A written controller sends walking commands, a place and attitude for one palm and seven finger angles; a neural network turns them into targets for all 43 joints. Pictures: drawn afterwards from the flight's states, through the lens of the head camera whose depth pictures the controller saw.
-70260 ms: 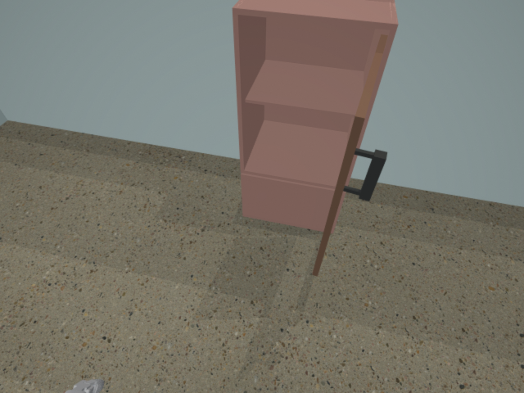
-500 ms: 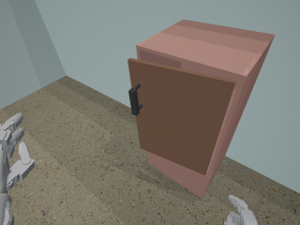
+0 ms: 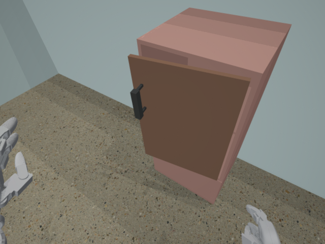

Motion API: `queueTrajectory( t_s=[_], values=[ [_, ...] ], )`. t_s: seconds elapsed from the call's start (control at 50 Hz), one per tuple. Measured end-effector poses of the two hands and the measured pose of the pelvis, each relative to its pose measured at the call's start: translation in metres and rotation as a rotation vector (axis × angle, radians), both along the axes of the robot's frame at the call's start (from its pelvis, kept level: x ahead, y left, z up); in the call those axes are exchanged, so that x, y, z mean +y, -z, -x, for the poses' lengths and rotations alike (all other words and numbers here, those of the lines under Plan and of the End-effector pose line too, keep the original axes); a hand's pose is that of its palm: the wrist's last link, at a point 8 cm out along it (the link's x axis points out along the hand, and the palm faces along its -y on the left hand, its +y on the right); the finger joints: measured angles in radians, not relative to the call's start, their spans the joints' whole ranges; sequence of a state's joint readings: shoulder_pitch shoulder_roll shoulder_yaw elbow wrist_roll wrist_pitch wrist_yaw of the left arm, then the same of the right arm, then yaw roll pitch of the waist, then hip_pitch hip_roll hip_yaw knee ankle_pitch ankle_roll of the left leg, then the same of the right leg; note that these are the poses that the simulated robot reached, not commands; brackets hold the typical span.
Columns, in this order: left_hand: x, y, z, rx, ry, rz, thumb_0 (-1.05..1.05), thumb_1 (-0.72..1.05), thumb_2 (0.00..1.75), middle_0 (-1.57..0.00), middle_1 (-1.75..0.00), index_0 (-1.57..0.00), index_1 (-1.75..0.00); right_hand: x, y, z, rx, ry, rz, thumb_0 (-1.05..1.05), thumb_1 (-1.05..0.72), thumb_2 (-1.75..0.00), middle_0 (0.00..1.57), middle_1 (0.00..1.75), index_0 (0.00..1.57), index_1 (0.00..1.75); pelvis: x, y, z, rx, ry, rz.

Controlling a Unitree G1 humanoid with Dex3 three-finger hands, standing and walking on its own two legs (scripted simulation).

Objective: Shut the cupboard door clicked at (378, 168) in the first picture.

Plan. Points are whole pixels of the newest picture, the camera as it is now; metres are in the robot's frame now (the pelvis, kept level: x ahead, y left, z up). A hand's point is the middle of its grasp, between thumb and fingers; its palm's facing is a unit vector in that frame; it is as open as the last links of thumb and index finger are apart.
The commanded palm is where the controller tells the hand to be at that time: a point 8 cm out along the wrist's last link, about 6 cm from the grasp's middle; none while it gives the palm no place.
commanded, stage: step back with the hand held close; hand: left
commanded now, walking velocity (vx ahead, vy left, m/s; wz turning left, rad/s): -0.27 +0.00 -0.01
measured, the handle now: (140, 101) +0.62 +0.15 -0.02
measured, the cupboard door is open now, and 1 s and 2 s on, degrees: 9 9 9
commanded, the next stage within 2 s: stop stepping back and stand still in 1.30 s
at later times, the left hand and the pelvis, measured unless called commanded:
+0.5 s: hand out of the picture +0.14 +0.29 +0.16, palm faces +0.43 -0.78 -0.46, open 7.4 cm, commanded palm +0.08 +0.32 +0.18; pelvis -0.06 +0.02 -0.01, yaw +0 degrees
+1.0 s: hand out of the picture +0.06 +0.31 +0.16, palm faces +0.49 -0.77 -0.40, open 7.4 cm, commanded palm -0.01 +0.35 +0.18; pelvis -0.14 +0.04 -0.02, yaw +3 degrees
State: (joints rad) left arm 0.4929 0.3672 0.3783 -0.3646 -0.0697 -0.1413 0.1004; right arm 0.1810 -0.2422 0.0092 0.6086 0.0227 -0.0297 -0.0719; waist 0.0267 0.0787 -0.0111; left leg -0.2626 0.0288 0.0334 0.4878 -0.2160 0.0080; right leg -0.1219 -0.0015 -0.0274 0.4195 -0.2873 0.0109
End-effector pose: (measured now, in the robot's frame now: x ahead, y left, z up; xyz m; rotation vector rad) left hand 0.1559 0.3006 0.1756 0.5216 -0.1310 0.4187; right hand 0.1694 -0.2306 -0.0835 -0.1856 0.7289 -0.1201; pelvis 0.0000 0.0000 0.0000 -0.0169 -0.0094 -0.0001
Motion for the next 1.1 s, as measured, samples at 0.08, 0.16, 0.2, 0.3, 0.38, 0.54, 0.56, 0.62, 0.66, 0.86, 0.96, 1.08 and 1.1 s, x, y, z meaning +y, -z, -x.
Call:
queueTrajectory(
  t_s=[0.08, 0.16, 0.2, 0.3, 0.38, 0.54, 0.56, 0.62, 0.66, 0.86, 0.96, 1.08, 1.1],
  values=[
    [0.003, 0.001, -0.003, 0.028, 0.034, -0.018, 0.01, 0.89, 0.89, -0.22, -0.30, -0.21, -0.30, -0.002, 0.002, 0.007, 0.035, 0.039, 0.021, 0.01, -0.90, -0.89, 0.20, 0.30, 0.20, 0.30, 0.007, 0.001, 0.003, 0.015, 0.008, -0.005],
    [0.009, -0.002, -0.002, 0.027, 0.056, -0.039, 0.01, 0.89, 0.89, -0.22, -0.30, -0.21, -0.31, 0.000, -0.001, 0.016, 0.047, 0.066, 0.033, 0.01, -0.90, -0.89, 0.20, 0.30, 0.20, 0.30, 0.013, 0.002, 0.010, 0.020, 0.018, -0.005],
    [0.012, -0.004, 0.001, 0.019, 0.063, -0.048, 0.01, 0.89, 0.89, -0.22, -0.30, -0.21, -0.31, 0.002, -0.004, 0.021, 0.045, 0.074, 0.037, 0.01, -0.90, -0.89, 0.20, 0.30, 0.20, 0.30, 0.015, 0.002, 0.015, 0.022, 0.020, -0.004],
    [0.018, -0.005, 0.014, -0.010, 0.078, -0.052, 0.01, 0.89, 0.89, -0.22, -0.30, -0.21, -0.31, 0.008, -0.009, 0.037, 0.027, 0.079, 0.046, 0.01, -0.90, -0.89, 0.20, 0.30, 0.20, 0.30, 0.020, 0.003, 0.030, 0.023, 0.022, 0.001],
    [0.021, -0.003, 0.032, -0.036, 0.075, -0.056, 0.01, 0.89, 0.89, -0.22, -0.30, -0.21, -0.31, 0.011, -0.011, 0.052, 0.015, 0.069, 0.057, 0.01, -0.90, -0.89, 0.20, 0.30, 0.20, 0.30, 0.022, 0.006, 0.044, 0.022, 0.015, 0.010],
    [0.031, 0.004, 0.070, -0.093, 0.024, -0.042, 0.01, 0.89, 0.89, -0.22, -0.30, -0.21, -0.31, 0.016, -0.002, 0.085, 0.034, 0.039, 0.080, 0.01, -0.90, -0.89, 0.20, 0.30, 0.20, 0.30, 0.024, 0.011, 0.068, 0.012, -0.002, 0.033],
    [0.031, 0.005, 0.073, -0.101, 0.020, -0.039, 0.01, 0.89, 0.89, -0.22, -0.30, -0.21, -0.31, 0.017, -0.001, 0.090, 0.038, 0.036, 0.084, 0.01, -0.90, -0.89, 0.20, 0.30, 0.20, 0.30, 0.025, 0.011, 0.071, 0.010, -0.003, 0.035],
    [0.032, 0.005, 0.081, -0.127, 0.013, -0.032, 0.01, 0.89, 0.89, -0.22, -0.30, -0.21, -0.31, 0.019, 0.001, 0.101, 0.045, 0.028, 0.090, 0.01, -0.90, -0.89, 0.20, 0.30, 0.20, 0.30, 0.025, 0.012, 0.079, 0.004, -0.013, 0.040],
    [0.033, 0.003, 0.086, -0.144, 0.013, -0.041, 0.01, 0.89, 0.89, -0.22, -0.30, -0.21, -0.31, 0.021, 0.002, 0.107, 0.044, 0.020, 0.090, 0.01, -0.90, -0.89, 0.20, 0.30, 0.20, 0.30, 0.025, 0.013, 0.084, 0.001, -0.025, 0.041],
    [0.028, -0.004, 0.125, -0.188, 0.015, -0.090, 0.01, 0.89, 0.89, -0.22, -0.30, -0.21, -0.31, 0.022, 0.009, 0.125, 0.032, -0.018, 0.073, 0.01, -0.90, -0.89, 0.20, 0.30, 0.20, 0.30, 0.021, 0.020, 0.113, -0.004, -0.042, 0.023],
    [0.038, -0.001, 0.137, -0.231, 0.033, -0.060, 0.01, 0.88, 0.89, -0.22, -0.30, -0.21, -0.31, 0.026, 0.007, 0.142, 0.053, -0.001, 0.108, 0.01, -0.90, -0.89, 0.20, 0.30, 0.20, 0.30, 0.034, 0.022, 0.127, -0.014, -0.050, 0.030],
    [0.060, -0.013, 0.157, -0.277, 0.044, -0.104, 0.01, 0.88, 0.89, -0.22, -0.30, -0.21, -0.31, 0.043, 0.002, 0.163, 0.021, -0.002, 0.104, 0.01, -0.90, -0.89, 0.20, 0.30, 0.20, 0.30, 0.041, 0.022, 0.155, -0.008, -0.084, 0.103],
    [0.062, -0.016, 0.164, -0.290, 0.043, -0.109, 0.01, 0.88, 0.89, -0.22, -0.30, -0.21, -0.31, 0.047, 0.001, 0.166, 0.015, -0.010, 0.094, 0.01, -0.90, -0.89, 0.20, 0.30, 0.20, 0.30, 0.041, 0.022, 0.159, -0.003, -0.085, 0.106]
  ],
)
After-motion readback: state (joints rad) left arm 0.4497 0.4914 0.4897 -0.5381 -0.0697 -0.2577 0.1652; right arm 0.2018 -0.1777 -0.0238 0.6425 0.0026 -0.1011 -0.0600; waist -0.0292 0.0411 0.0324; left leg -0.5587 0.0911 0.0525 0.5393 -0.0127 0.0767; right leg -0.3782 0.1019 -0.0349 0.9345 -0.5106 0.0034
